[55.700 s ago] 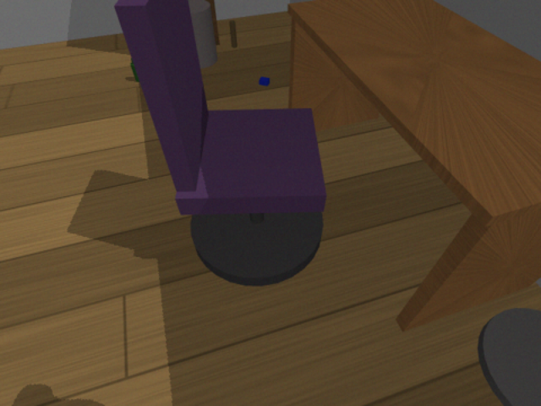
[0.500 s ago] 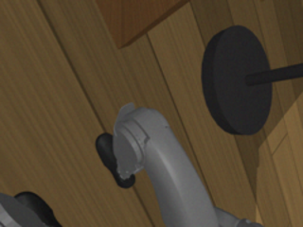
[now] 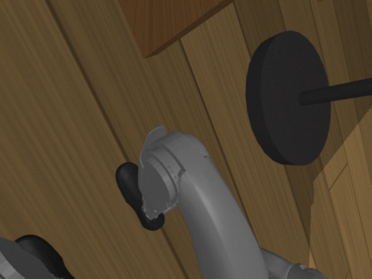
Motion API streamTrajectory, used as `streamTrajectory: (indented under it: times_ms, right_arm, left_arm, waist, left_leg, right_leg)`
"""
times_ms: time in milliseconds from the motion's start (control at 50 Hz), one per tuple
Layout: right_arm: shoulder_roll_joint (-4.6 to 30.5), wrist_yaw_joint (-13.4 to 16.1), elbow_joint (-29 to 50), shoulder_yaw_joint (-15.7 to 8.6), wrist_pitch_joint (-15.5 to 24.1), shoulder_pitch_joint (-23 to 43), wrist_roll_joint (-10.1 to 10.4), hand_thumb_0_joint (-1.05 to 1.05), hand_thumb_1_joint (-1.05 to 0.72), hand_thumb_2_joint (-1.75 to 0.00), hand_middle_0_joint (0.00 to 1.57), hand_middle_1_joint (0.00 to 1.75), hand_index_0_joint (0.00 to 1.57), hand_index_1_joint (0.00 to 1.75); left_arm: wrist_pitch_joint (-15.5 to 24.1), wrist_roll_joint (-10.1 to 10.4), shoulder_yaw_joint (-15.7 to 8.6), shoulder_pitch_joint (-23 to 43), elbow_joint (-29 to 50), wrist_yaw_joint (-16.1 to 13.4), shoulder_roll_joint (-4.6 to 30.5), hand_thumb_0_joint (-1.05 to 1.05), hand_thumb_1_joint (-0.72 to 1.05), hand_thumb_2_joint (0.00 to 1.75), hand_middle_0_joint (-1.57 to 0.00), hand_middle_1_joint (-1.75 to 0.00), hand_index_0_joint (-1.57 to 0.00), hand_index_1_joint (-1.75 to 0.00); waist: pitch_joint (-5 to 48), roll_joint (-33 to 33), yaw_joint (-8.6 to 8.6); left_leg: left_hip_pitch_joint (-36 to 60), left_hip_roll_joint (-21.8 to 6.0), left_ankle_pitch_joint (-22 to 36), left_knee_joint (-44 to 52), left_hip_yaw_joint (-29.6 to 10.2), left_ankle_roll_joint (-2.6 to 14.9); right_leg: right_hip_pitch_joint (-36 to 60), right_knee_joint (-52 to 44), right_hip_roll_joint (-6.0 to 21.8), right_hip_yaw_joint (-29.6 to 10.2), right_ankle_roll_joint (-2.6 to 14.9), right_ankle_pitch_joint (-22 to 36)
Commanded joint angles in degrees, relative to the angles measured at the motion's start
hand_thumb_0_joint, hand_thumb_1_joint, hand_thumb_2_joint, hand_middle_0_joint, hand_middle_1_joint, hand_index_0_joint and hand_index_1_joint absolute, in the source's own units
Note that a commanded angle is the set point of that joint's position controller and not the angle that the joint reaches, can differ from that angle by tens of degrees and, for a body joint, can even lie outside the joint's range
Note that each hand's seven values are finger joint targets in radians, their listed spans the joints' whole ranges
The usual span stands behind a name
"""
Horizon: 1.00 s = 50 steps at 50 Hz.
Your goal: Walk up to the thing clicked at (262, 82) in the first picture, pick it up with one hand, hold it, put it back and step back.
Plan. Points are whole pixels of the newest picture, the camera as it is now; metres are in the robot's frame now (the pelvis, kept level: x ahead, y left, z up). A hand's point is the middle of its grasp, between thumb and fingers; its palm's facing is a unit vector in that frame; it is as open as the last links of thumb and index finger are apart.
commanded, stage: close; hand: left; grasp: from above
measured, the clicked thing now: out of the picture +0.45 +0.34 -0.30
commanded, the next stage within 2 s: settle in 1.32 s
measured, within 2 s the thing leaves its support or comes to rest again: leaves its support in 1.82 s
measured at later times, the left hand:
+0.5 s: hand out of the picture +0.46 +0.33 -0.28, palm faces -0.14 -0.41 -0.90, open 10.8 cm
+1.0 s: hand out of the picture +0.46 +0.33 -0.28, palm faces -0.12 -0.41 -0.90, open 8.0 cm
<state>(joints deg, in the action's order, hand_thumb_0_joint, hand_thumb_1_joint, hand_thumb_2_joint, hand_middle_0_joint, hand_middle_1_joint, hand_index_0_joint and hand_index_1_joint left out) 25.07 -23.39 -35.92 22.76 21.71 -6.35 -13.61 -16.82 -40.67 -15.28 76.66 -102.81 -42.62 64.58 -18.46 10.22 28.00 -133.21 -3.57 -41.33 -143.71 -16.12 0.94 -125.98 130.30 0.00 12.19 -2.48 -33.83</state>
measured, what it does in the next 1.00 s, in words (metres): stands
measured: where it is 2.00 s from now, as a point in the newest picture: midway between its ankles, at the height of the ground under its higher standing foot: (106, 242)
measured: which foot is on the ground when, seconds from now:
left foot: down 0.00-1.00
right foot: down 0.00-1.00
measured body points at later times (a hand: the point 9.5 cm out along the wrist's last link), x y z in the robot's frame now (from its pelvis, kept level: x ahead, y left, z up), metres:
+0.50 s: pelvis +0.00 +0.00 +0.00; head +0.32 +0.11 +0.29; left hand +0.46 +0.34 -0.23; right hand +0.01 -0.24 -0.03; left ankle +0.06 +0.12 -0.29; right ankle +0.14 -0.12 -0.29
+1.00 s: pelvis +0.00 +0.00 +0.00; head +0.32 +0.11 +0.29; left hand +0.47 +0.35 -0.22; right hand +0.01 -0.24 -0.03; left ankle +0.06 +0.12 -0.29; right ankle +0.14 -0.12 -0.29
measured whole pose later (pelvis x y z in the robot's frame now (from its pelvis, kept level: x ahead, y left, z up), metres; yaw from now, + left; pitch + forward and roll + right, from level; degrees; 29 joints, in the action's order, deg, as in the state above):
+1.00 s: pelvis +0.00 +0.00 +0.00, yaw +0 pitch +28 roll -16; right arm 25.2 -23.0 -36.1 22.9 22.3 -6.3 -13.7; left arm -16.2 -39.8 -15.3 75.5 -102.7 -43.1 63.7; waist -18.3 10.1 28.1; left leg -133.0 -3.7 -41.4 -143.7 -16.1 0.8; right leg -126.1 130.3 -0.3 12.1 -2.5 -33.6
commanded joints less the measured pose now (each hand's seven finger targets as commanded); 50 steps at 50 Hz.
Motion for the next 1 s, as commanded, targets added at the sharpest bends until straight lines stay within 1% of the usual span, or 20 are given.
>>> streamTrajectory:
  times_ms: [0, 40, 60, 80, 140, 160, 200, 260, 360, 420, 460, 500, 580, 680, 700, 760, 800, 840, 880, 980]
  right_arm:
    - [19.2, 0.0, -2.3, -4.1, -0.1, -14.4, 0.3, 0.00, -0.90, -0.90, 0.20, 0.30, 0.20, 0.30]
    - [19.0, 0.0, -2.5, -4.1, -0.1, -14.3, 0.1, 0.00, -0.90, -0.90, 0.20, 0.30, 0.20, 0.30]
    - [19.1, 0.1, -2.8, -4.3, 0.0, -13.9, 0.3, 0.00, -0.90, -0.90, 0.20, 0.30, 0.20, 0.30]
    - [19.0, 0.2, -3.2, -4.2, 0.1, -14.1, 0.1, 0.00, -0.90, -0.90, 0.20, 0.30, 0.20, 0.30]
    - [19.3, 0.1, -3.3, -4.3, 0.5, -13.8, 0.2, 0.00, -0.89, -0.90, 0.20, 0.30, 0.20, 0.30]
    - [18.8, 0.0, -2.8, -4.1, 0.5, -13.6, 0.0, 0.00, -0.89, -0.90, 0.20, 0.30, 0.20, 0.30]
    - [19.2, 0.0, -2.5, -4.3, 0.2, -14.3, 0.1, 0.00, -0.90, -0.90, 0.20, 0.30, 0.20, 0.30]
    - [19.2, -0.2, -2.4, -3.9, 0.3, -14.1, -0.1, 0.00, -0.90, -0.90, 0.20, 0.30, 0.20, 0.30]
    - [19.4, -0.3, -2.5, -3.9, 0.2, -14.2, -0.1, 0.00, -0.90, -0.90, 0.20, 0.30, 0.20, 0.30]
    - [19.4, -0.4, -1.8, -3.8, 0.5, -13.4, -0.6, 0.00, -0.90, -0.90, 0.20, 0.30, 0.20, 0.30]
    - [19.6, -0.2, -2.3, -3.7, 0.5, -13.3, -0.4, 0.00, -0.90, -0.90, 0.20, 0.30, 0.20, 0.30]
    - [19.6, -0.3, -2.1, -3.6, 0.6, -13.7, 0.0, 0.00, -0.90, -0.90, 0.20, 0.30, 0.20, 0.30]
    - [19.5, 0.0, -2.4, -3.7, 0.5, -13.5, -0.1, 0.00, -0.89, -0.90, 0.20, 0.30, 0.20, 0.30]
    - [19.2, -0.1, -2.4, -3.7, 0.7, -13.0, 0.0, 0.00, -0.89, -0.90, 0.20, 0.30, 0.20, 0.30]
    - [19.3, 0.0, -2.6, -3.8, 0.6, -14.0, -0.1, 0.00, -0.89, -0.90, 0.20, 0.30, 0.20, 0.30]
    - [19.3, 0.2, -2.9, -4.1, 0.6, -13.7, 0.2, 0.00, -0.89, -0.90, 0.20, 0.30, 0.20, 0.30]
    - [19.1, 0.3, -2.9, -4.0, 0.8, -13.6, -0.1, 0.00, -0.89, -0.90, 0.20, 0.30, 0.20, 0.30]
    - [19.0, 0.1, -2.7, -3.9, 0.8, -13.2, 0.0, 0.00, -0.89, -0.90, 0.20, 0.30, 0.20, 0.30]
    - [18.9, 0.3, -2.8, -3.9, 0.7, -13.6, -0.2, 0.00, -0.89, -0.90, 0.20, 0.30, 0.20, 0.30]
    - [19.3, 0.3, -2.8, -4.0, 0.7, -13.7, 0.1, 0.00, -0.89, -0.90, 0.20, 0.30, 0.20, 0.30]
  left_arm:
    - [0.1, -1.3, 2.0, 11.5, 4.8, -2.1, 9.3, 0.00, -0.23, 0.75, -0.21, -0.99, -0.27, -0.93]
    - [0.2, -1.5, 3.0, 10.9, 4.4, -1.6, 8.0, 0.00, -0.21, 0.74, -0.23, -0.99, -0.28, -0.93]
    - [0.4, -1.5, 3.0, 11.5, 4.9, -1.7, 8.4, 0.00, -0.18, 0.74, -0.25, -0.98, -0.31, -0.92]
    - [0.6, -1.3, 2.9, 11.4, 4.9, -1.6, 8.6, 0.00, -0.18, 0.72, -0.25, -0.97, -0.31, -0.91]
    - [0.9, -1.4, 2.4, 11.4, 5.0, -2.3, 9.1, 0.00, -0.12, 0.72, -0.29, -0.96, -0.35, -0.90]
    - [0.9, -0.9, 3.0, 11.4, 6.0, -2.0, 8.0, 0.00, -0.12, 0.71, -0.29, -0.95, -0.35, -0.89]
    - [1.0, -1.0, 2.4, 10.9, 5.4, -2.6, 8.3, 0.00, -0.08, 0.69, -0.31, -0.94, -0.38, -0.88]
    - [1.1, -0.7, 2.6, 11.4, 5.5, -3.0, 7.8, 0.00, -0.04, 0.69, -0.35, -0.91, -0.41, -0.85]
    - [1.1, -1.2, 1.9, 12.1, 5.1, -3.9, 9.2, 0.00, 0.03, 0.59, -0.40, -0.86, -0.47, -0.79]
    - [1.1, -0.3, 2.3, 11.0, 5.6, -3.5, 9.0, 0.00, 0.05, 0.60, -0.43, -0.84, -0.49, -0.78]
    - [1.1, -0.2, 1.4, 10.7, 5.2, -3.8, 10.7, 0.00, 0.10, 0.58, -0.46, -0.83, -0.53, -0.76]
    - [1.2, -0.3, 0.6, 10.7, 4.9, -4.0, 10.8, 0.00, 0.11, 0.57, -0.48, -0.81, -0.54, -0.75]
    - [1.2, -0.6, 1.0, 10.5, 4.9, -3.4, 11.2, 0.00, 0.22, 0.56, -0.54, -0.81, -0.61, -0.74]
    - [0.8, -0.5, 2.3, 10.7, 5.2, -2.4, 8.8, 0.00, 0.29, 0.50, -0.58, -0.77, -0.67, -0.68]
    - [0.9, -0.8, 2.3, 10.4, 5.0, -2.4, 9.1, 0.00, 0.31, 0.47, -0.59, -0.76, -0.68, -0.67]
    - [0.8, -1.1, 2.1, 9.6, 4.3, -2.5, 9.7, 0.00, 0.36, 0.45, -0.64, -0.72, -0.72, -0.63]
    - [1.1, -0.7, 1.7, 10.4, 6.2, -2.6, 10.5, 0.00, 0.37, 0.44, -0.65, -0.71, -0.74, -0.63]
    - [0.9, -0.5, 1.3, 9.7, 4.7, -2.8, 10.0, 0.00, 0.41, 0.42, -0.66, -0.71, -0.75, -0.62]
    - [0.9, 0.2, 1.5, 10.3, 5.1, -2.6, 9.5, 0.00, 0.43, 0.41, -0.70, -0.68, -0.78, -0.59]
    - [0.6, -0.2, 2.4, 10.6, 4.6, -2.3, 8.5, 0.00, 0.52, 0.42, -0.80, -0.62, -0.87, -0.55]
  waist:
    - [37.4, -35.5, 5.43]
    - [37.1, -34.3, 6.09]
    - [36.2, -34.5, 5.56]
    - [36.3, -34.3, 5.90]
    - [36.4, -34.5, 5.34]
    - [36.4, -34.4, 5.67]
    - [37.6, -35.3, 5.23]
    - [37.5, -35.2, 5.60]
    - [37.1, -35.6, 5.42]
    - [36.9, -33.8, 5.96]
    - [37.6, -33.0, 5.29]
    - [38.1, -34.0, 4.87]
    - [37.8, -34.4, 5.28]
    - [36.8, -34.3, 5.53]
    - [37.2, -34.5, 5.85]
    - [37.5, -32.7, 5.15]
    - [37.1, -33.6, 5.14]
    - [37.6, -33.1, 4.72]
    - [37.8, -33.3, 5.22]
    - [37.0, -33.7, 5.58]
  left_leg:
    - [28.6, -1.7, 14.9, 15.4, 3.4, -1.63]
    - [27.9, -1.4, 14.2, 15.4, 3.4, -1.59]
    - [27.3, -1.5, 13.3, 15.2, 3.4, -1.48]
    - [28.0, -1.3, 12.7, 15.6, 3.4, -1.51]
    - [27.6, -1.5, 12.7, 15.5, 3.2, -1.46]
    - [28.4, -1.3, 12.7, 15.3, 3.3, -1.55]
    - [29.2, -1.6, 14.3, 15.4, 3.4, -1.65]
    - [29.7, -1.7, 16.1, 15.0, 3.0, -1.77]
    - [29.4, -1.7, 15.3, 15.0, 3.2, -1.79]
    - [27.5, -1.2, 14.0, 14.2, 4.2, -1.27]
    - [26.5, -1.2, 13.6, 14.0, 4.5, -1.06]
    - [27.8, -1.5, 14.2, 14.6, 4.0, -1.39]
    - [27.3, -1.4, 13.4, 14.6, 4.1, -1.31]
    - [28.0, -1.4, 13.7, 14.7, 3.5, -1.44]
    - [28.2, -1.3, 13.8, 15.1, 3.5, -1.36]
    - [26.2, -1.4, 12.8, 14.5, 4.0, -0.96]
    - [26.3, -1.1, 12.2, 14.9, 4.2, -1.14]
    - [26.8, -1.4, 12.7, 14.5, 4.0, -1.19]
    - [27.1, -1.4, 13.8, 14.6, 4.1, -1.27]
    - [27.8, -1.6, 13.3, 15.0, 3.1, -1.43]
  right_leg:
    - [23.9, -10.0, -3.7, 5.1, 2.64, 14.7]
    - [23.6, -9.6, -3.8, 5.3, 2.69, 14.2]
    - [23.0, -9.8, -3.5, 5.2, 2.62, 13.4]
    - [23.2, -9.9, -3.7, 5.1, 2.60, 13.1]
    - [23.2, -10.0, -3.5, 5.1, 2.63, 13.1]
    - [22.9, -9.7, -3.5, 5.1, 2.66, 13.3]
    - [23.6, -10.2, -3.8, 4.9, 2.83, 14.1]
    - [23.9, -9.3, -3.5, 5.0, 2.61, 15.9]
    - [24.0, -9.5, -3.4, 4.9, 2.63, 15.3]
    - [25.4, -10.1, -3.7, 4.6, 2.25, 14.8]
    - [26.2, -10.7, -3.7, 4.4, 2.03, 14.4]
    - [25.5, -10.6, -3.7, 4.8, 2.35, 14.5]
    - [25.6, -10.5, -3.8, 4.7, 2.33, 14.0]
    - [23.0, -9.9, -3.6, 5.0, 2.54, 13.6]
    - [23.8, -10.1, -3.8, 4.9, 2.55, 13.8]
    - [24.6, -10.9, -3.9, 4.4, 2.25, 13.2]
    - [25.3, -10.4, -3.8, 4.5, 2.37, 12.7]
    - [24.1, -10.6, -3.8, 4.6, 2.36, 12.9]
    - [25.5, -10.3, -3.7, 4.4, 2.20, 14.1]
    - [23.2, -10.0, -3.6, 4.7, 2.34, 13.8]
